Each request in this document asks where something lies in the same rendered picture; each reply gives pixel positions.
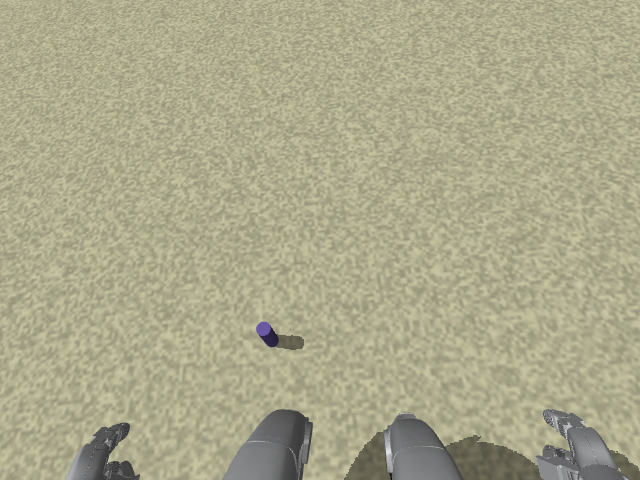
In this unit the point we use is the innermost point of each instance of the right robot hand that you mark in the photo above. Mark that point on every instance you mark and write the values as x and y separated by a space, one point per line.
586 448

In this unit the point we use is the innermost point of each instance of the can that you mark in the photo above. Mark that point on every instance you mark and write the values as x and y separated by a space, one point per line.
265 331

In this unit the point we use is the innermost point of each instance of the left robot hand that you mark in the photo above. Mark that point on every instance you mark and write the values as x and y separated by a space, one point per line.
90 463

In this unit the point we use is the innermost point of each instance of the right robot arm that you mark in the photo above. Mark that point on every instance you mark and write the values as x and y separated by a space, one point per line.
600 472

